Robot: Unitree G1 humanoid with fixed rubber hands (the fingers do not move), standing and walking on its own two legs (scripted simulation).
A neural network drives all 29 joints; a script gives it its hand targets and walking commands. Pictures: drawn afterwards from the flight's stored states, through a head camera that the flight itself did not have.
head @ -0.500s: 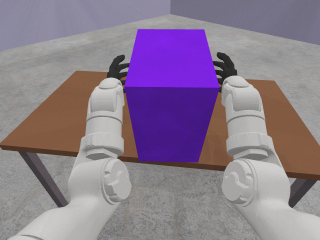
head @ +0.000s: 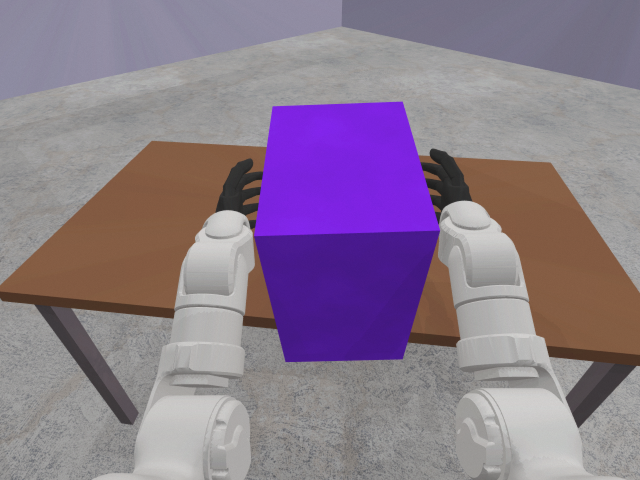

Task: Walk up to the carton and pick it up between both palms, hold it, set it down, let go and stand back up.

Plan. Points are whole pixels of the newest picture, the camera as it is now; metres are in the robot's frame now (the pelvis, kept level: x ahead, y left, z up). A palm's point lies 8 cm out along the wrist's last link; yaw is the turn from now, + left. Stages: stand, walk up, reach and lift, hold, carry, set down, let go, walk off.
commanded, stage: hold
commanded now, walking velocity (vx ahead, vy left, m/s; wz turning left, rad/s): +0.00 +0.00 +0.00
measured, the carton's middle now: (340, 239) +0.42 +0.01 +0.12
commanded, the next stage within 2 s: set down in 1.12 s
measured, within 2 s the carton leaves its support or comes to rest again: neither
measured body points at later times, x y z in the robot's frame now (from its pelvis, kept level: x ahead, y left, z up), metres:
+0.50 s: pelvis -0.02 +0.00 +0.00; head -0.05 -0.01 +0.45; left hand +0.41 +0.16 +0.24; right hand +0.42 -0.12 +0.24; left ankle +0.02 +0.11 -0.76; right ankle +0.03 -0.10 -0.76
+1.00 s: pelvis +0.01 +0.00 +0.00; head -0.04 +0.00 +0.45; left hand +0.37 +0.15 +0.18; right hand +0.39 -0.12 +0.19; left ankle +0.03 +0.11 -0.76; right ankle +0.03 -0.10 -0.76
